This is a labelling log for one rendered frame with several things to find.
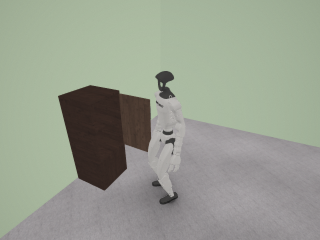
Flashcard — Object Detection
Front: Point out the robot torso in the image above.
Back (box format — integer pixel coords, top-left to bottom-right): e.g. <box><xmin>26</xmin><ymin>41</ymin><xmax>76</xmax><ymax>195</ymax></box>
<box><xmin>156</xmin><ymin>92</ymin><xmax>178</xmax><ymax>145</ymax></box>

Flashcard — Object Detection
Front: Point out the left robot upper arm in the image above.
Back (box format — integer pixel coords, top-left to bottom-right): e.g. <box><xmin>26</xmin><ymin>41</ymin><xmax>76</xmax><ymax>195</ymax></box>
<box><xmin>168</xmin><ymin>98</ymin><xmax>186</xmax><ymax>131</ymax></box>

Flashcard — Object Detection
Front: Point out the robot left forearm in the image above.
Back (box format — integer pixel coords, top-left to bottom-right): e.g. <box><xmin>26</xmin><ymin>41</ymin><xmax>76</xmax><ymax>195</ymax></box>
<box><xmin>173</xmin><ymin>124</ymin><xmax>186</xmax><ymax>156</ymax></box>

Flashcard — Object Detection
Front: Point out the cupboard door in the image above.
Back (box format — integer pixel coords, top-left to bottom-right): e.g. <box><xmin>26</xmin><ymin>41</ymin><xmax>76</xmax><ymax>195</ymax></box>
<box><xmin>119</xmin><ymin>93</ymin><xmax>151</xmax><ymax>152</ymax></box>

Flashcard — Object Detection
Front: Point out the right robot foot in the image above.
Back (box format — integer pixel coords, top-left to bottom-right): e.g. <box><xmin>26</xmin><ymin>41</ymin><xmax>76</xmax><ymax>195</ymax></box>
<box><xmin>152</xmin><ymin>180</ymin><xmax>161</xmax><ymax>187</ymax></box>

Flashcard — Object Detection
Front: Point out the robot left hand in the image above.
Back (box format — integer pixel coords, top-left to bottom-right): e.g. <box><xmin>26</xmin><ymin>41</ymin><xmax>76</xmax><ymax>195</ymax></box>
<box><xmin>168</xmin><ymin>154</ymin><xmax>181</xmax><ymax>173</ymax></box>

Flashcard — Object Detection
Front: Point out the robot right forearm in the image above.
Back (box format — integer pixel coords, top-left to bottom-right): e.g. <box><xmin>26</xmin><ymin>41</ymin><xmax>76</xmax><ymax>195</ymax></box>
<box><xmin>155</xmin><ymin>118</ymin><xmax>162</xmax><ymax>130</ymax></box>

